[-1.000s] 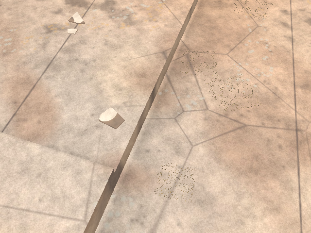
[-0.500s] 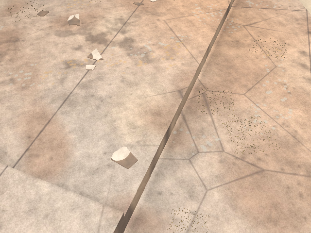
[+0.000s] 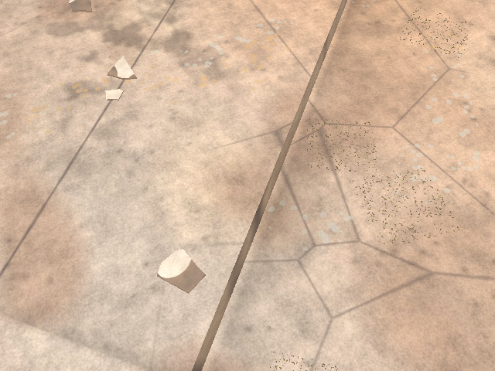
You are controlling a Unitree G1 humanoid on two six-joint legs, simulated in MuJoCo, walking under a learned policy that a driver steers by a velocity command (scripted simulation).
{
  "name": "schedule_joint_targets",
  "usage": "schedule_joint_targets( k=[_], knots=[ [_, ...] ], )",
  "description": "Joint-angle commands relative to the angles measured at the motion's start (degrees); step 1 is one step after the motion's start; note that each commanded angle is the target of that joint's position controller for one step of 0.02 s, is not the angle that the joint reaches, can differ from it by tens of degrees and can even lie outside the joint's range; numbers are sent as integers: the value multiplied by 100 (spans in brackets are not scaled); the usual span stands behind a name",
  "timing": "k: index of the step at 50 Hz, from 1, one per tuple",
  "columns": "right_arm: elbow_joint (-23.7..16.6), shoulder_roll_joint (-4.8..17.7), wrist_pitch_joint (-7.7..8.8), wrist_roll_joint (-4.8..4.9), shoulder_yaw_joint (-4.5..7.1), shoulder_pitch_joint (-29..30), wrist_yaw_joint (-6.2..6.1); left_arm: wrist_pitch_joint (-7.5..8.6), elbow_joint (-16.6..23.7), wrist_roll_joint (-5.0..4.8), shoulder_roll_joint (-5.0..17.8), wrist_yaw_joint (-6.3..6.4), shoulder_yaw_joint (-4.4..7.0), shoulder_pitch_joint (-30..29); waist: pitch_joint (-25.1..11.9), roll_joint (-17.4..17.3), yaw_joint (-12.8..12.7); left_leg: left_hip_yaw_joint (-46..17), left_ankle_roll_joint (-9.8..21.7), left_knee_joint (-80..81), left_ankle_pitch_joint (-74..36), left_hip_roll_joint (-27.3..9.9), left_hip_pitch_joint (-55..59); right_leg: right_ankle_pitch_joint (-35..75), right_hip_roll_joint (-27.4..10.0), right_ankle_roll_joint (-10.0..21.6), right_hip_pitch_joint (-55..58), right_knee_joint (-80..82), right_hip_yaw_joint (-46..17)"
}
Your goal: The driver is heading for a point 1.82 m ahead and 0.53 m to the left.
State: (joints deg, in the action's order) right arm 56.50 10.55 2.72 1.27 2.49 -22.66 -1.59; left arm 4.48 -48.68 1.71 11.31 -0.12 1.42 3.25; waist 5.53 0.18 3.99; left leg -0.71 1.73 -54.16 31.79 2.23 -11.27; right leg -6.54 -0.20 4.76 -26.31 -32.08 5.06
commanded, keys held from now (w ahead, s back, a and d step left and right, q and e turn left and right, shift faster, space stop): q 0.76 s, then no key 0.24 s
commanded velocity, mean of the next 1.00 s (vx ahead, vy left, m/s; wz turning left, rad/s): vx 0.04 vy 0.00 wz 0.48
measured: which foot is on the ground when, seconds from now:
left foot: up 0.00-0.34, down 0.36-0.82, up 0.84-1.00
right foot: down 0.00-0.38, up 0.40-0.80, down 0.82-1.00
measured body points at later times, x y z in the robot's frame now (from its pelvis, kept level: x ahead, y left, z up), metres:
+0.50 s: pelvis +0.01 +0.00 +0.02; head +0.02 +0.03 +0.46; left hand +0.04 +0.28 -0.12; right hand +0.15 -0.24 -0.10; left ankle +0.00 +0.08 -0.72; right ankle +0.08 -0.11 -0.66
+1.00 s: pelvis +0.02 -0.05 +0.02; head +0.06 -0.06 +0.47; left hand -0.02 +0.23 -0.08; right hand +0.24 -0.24 -0.12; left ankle -0.07 +0.04 -0.66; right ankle +0.06 -0.13 -0.72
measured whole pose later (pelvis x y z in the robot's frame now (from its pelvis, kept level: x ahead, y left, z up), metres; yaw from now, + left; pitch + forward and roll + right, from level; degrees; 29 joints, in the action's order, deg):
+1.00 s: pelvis +0.02 -0.05 +0.02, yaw +31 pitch +0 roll +1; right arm 49.3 16.7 -3.5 -1.2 5.2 -11.3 -0.3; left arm -0.2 -44.9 1.1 12.6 2.5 1.6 11.4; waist 3.4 -3.0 0.2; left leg -6.6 -1.9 -55.3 24.6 6.1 -22.4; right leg -12.7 0.7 2.9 -10.5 -23.5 1.4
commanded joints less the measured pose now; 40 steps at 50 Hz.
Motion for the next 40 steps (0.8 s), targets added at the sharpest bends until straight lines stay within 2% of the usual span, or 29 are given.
schedule_joint_targets(
  k=[1,2,3,4,6,9,10,13,16,17,18,19,20,21,22,23,24,25,26,28,31,34,36,38,39,40],
  knots=[
    [-274,640,-168,-167,212,-348,-36,-144,164,-143,649,114,183,939,-1589,356,-456,-81,14,-1992,-18,-262,-1718,3094,-2092,1036,2523,1011,-1754],
    [-326,587,-231,-248,238,-131,17,-173,165,-109,490,181,121,739,-1042,453,-363,-59,-57,-1797,-291,-387,-1657,2552,-1857,886,1850,1331,-1403],
    [-329,524,-325,-305,250,-194,59,-201,148,-101,486,250,118,669,-843,589,-247,-3,-127,-1665,-498,-438,-1396,2172,-1690,804,1331,1533,-1066],
    [-300,435,-402,-315,247,-297,82,-208,136,-67,515,276,128,658,-821,603,-186,94,-167,-1646,-624,-384,-1167,2021,-1595,804,1014,1613,-841],
    [-323,364,-496,-270,252,-343,82,-187,149,-21,569,282,147,586,-899,526,-81,175,-203,-1356,-676,-354,-1055,1637,-1552,882,814,1675,-556],
    [-502,364,-603,-294,227,12,99,-223,153,6,629,288,172,477,-833,666,-116,275,-162,-327,-816,-463,-1028,267,-1540,851,698,1806,-349],
    [-595,382,-627,-298,211,187,120,-248,153,2,697,286,194,486,-822,730,-174,330,-134,-28,-853,-476,-964,-48,-1587,848,694,1857,-344],
    [-820,523,-662,-276,220,466,179,-349,133,4,896,258,262,613,-937,616,-307,491,-40,526,-775,-442,-724,-594,-1842,872,837,1843,-391],
    [-916,579,-638,-237,243,381,240,-474,159,-26,1070,252,328,578,-920,491,-254,629,149,1355,-837,-331,-216,-1271,-1922,608,762,1682,-268],
    [-887,577,-607,-241,248,214,251,-520,165,-43,1091,248,346,558,-833,331,-169,620,258,1950,-1107,-268,158,-1501,-1852,377,523,1459,-92],
    [-879,663,-558,-278,267,115,248,-571,115,-26,1033,219,366,697,-586,-112,-135,156,388,2748,-1313,-393,343,-1782,-1667,16,206,926,153],
    [-988,1095,-499,-354,341,102,179,-626,148,-27,688,152,312,949,-382,-1531,-201,-1705,682,4111,-932,-1613,337,-2393,-972,-479,-436,-658,776],
    [-1080,1716,-494,-322,498,223,93,-666,443,-75,646,229,293,531,168,-1928,-94,-3141,1342,4530,-1458,-2496,-553,-2688,-47,-681,-1050,-1647,242],
    [-997,1452,-494,-326,471,247,-12,-697,464,-21,692,214,295,332,202,-1054,-210,-2516,1369,4334,-1742,-2205,-806,-2246,-218,-680,-735,-2492,-360],
    [-1061,1306,-486,-278,421,623,-43,-684,408,-48,621,161,292,510,80,-817,-455,-1975,1215,4184,-1773,-1815,-886,-1782,-188,-662,-647,-2671,-504],
    [-1175,1259,-499,-281,407,970,-20,-631,332,-41,663,127,309,642,-57,-610,-580,-1670,1059,4111,-1928,-1503,-691,-1433,-131,-629,-644,-2741,-547],
    [-1260,1212,-481,-239,394,1121,-8,-590,269,36,755,104,349,735,-237,-568,-581,-1515,1048,3954,-2509,-1361,-381,-1250,-67,-609,-694,-2914,-514],
    [-1279,1111,-460,-213,369,1113,25,-570,234,70,762,84,359,840,-485,-508,-572,-1415,1083,3783,-3236,-1293,-85,-1235,-44,-626,-654,-3028,-531],
    [-1256,1098,-436,-186,370,984,50,-561,257,47,733,84,360,862,-637,-450,-533,-1400,1118,3653,-3724,-1294,168,-1284,-33,-652,-662,-3040,-551],
    [-1167,1144,-408,-184,397,707,54,-567,358,-23,643,118,324,753,-700,-499,-403,-1477,1148,3498,-4058,-1290,582,-1392,-50,-710,-770,-2661,-587],
    [-1106,1239,-435,-228,433,437,22,-595,529,-72,634,189,289,518,-686,-781,-164,-1788,1228,3420,-3892,-1330,822,-1574,8,-714,-702,-2000,-624],
    [-1151,1372,-480,-267,476,531,56,-570,657,-109,652,217,260,493,-741,-816,-100,-2063,1234,3316,-3840,-1318,613,-1764,129,-646,-212,-1415,-643],
    [-1189,1438,-508,-280,498,719,91,-533,703,-156,683,244,255,618,-801,-861,-152,-2251,1155,3236,-4097,-1284,397,-1821,240,-585,252,-1013,-638],
    [-1221,1452,-528,-258,504,992,125,-487,697,-185,702,270,257,902,-852,-889,-323,-2410,957,3107,-4256,-1155,155,-1668,353,-505,870,-271,-625],
    [-1245,1416,-539,-215,488,1210,128,-454,613,-178,666,287,250,1219,-894,-817,-538,-2308,744,2944,-4067,-993,-33,-1146,362,-463,1380,528,-548],
    [-1274,1273,-534,-173,444,1276,109,-403,560,-127,763,323,273,1417,-914,-600,-624,-2149,418,2710,-3345,-729,-455,-594,93,-400,2006,1352,-730]
  ],
)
